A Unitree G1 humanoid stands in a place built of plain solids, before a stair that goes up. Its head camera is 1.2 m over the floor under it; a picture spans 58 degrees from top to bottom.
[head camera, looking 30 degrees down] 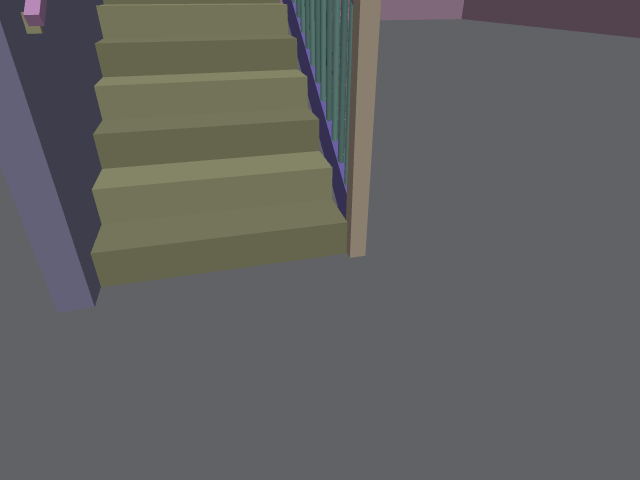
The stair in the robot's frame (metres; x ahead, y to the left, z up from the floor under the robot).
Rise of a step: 0.19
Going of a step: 0.29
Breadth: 1.20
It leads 14 degrees to the left of straight ahead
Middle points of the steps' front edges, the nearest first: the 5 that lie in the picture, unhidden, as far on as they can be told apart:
1.79 0.44 0.19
2.07 0.51 0.37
2.34 0.58 0.56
2.62 0.66 0.75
2.90 0.73 0.93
